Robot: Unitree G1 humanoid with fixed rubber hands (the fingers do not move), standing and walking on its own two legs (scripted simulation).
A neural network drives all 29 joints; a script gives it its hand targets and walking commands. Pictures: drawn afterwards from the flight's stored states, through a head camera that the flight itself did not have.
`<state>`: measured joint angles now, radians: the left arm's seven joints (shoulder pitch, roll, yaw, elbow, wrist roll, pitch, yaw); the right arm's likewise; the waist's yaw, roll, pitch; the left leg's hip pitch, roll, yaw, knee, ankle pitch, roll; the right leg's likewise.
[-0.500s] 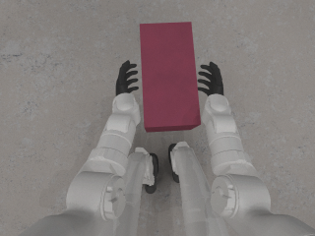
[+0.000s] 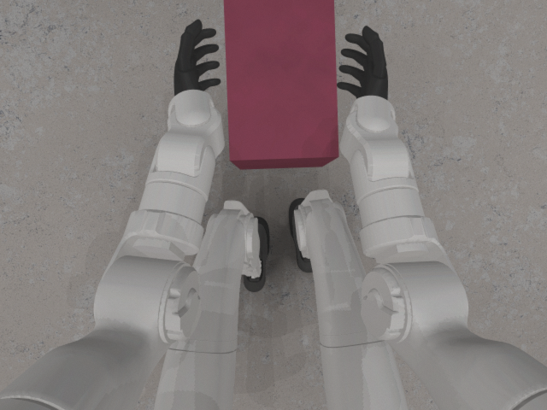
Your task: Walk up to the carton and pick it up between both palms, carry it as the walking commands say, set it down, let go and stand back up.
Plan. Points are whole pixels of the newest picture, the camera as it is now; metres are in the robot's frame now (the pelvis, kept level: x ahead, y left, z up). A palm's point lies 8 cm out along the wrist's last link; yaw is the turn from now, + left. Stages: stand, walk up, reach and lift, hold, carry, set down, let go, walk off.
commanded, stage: set down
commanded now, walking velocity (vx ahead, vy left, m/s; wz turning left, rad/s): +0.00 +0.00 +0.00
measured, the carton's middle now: (279, 69) +0.53 -0.03 -0.21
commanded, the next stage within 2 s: none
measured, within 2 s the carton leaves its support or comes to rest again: neither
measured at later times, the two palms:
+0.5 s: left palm (210, 79) +0.51 +0.07 -0.18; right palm (355, 94) +0.48 -0.15 -0.19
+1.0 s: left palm (213, 77) +0.54 +0.08 -0.27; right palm (337, 92) +0.51 -0.14 -0.28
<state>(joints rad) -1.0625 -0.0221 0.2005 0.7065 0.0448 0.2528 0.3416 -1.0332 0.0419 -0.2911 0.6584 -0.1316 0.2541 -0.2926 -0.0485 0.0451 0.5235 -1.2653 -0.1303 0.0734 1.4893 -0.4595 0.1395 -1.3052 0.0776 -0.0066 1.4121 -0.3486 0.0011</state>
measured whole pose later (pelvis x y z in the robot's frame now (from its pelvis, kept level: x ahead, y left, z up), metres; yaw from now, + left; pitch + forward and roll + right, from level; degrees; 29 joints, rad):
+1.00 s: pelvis -0.01 -0.02 -0.13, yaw +0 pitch +26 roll -3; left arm -1.46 0.11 0.20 0.85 0.04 0.34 0.35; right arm -1.36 -0.03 -0.29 0.76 -0.13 0.38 -0.34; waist -0.03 0.03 0.53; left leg -1.87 -0.11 0.07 1.95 -0.52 0.12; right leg -1.90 0.07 -0.10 1.83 -0.39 -0.03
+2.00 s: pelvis +0.02 -0.03 -0.22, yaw -1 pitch +30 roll -5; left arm -1.55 0.21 0.20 1.01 0.05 0.24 0.13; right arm -1.57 -0.18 -0.29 1.12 -0.02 0.25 -0.20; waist -0.03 -0.03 0.52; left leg -2.15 -0.10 0.07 2.26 -0.64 0.12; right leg -2.18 0.06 -0.17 2.13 -0.48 -0.06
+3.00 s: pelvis +0.03 -0.03 -0.23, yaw -2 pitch +29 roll -6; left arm -1.53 0.23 0.20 1.10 0.10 0.19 0.02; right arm -1.56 -0.20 -0.29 1.24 -0.02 0.19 -0.13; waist -0.02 -0.03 0.52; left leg -2.15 -0.09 0.07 2.32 -0.66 0.13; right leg -2.19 0.06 -0.19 2.17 -0.50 -0.06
